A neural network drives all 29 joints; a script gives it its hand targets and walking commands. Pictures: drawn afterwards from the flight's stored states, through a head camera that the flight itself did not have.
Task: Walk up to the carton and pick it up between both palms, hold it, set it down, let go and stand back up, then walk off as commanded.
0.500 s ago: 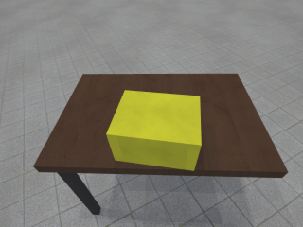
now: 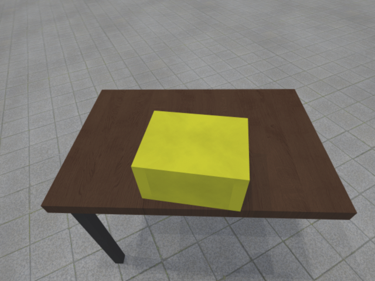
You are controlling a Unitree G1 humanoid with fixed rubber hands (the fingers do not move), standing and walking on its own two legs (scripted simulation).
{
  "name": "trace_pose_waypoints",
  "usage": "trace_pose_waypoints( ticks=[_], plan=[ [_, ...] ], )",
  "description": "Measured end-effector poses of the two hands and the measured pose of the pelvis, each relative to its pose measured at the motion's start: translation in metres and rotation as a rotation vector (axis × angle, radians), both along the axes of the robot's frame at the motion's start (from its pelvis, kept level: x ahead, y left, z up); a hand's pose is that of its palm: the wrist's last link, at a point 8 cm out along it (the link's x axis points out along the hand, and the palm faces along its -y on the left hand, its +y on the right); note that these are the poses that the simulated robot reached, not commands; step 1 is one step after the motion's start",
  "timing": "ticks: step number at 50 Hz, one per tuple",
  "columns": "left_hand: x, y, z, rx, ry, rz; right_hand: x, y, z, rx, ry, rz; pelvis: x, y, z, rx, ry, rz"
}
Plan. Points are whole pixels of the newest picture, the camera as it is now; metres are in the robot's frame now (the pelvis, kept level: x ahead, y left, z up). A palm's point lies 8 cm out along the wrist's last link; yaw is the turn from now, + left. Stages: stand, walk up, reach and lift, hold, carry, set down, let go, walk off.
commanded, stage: stand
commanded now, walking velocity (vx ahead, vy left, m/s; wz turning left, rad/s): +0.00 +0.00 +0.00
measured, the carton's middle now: (194, 158) +0.46 +0.01 -0.02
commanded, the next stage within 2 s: none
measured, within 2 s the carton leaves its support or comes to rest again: neither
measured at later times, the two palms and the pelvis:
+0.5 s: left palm out of the picture +0.08 +0.24 -0.13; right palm out of the picture +0.08 -0.26 -0.12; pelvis +0.00 +0.00 +0.00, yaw +0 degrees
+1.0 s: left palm out of the picture +0.07 +0.24 -0.13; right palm out of the picture +0.07 -0.26 -0.12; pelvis +0.00 +0.00 +0.00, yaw +0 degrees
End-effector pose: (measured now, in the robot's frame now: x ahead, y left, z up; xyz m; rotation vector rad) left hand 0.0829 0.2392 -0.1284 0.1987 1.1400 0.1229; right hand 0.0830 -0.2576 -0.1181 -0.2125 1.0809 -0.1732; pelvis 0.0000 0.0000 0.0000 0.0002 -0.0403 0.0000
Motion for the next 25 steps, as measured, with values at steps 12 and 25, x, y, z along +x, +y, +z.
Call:
trace_pose_waypoints(
  ticks=[12,25],
  plan=[
    [-0.0029,0.0002,0.0001,0.0,0.013,0.002,-0.0019,0.0,0.0006,0.0,0.007,-0.001,-0.0007,0.0,0.0013,0.0,0.004,0.0],
    [-0.0055,0.0002,0.0008,0.0,0.019,0.003,-0.0043,0.0,0.0015,0.0,0.011,-0.001,-0.0024,0.0,0.0026,0.0,0.008,0.0]
  ],
)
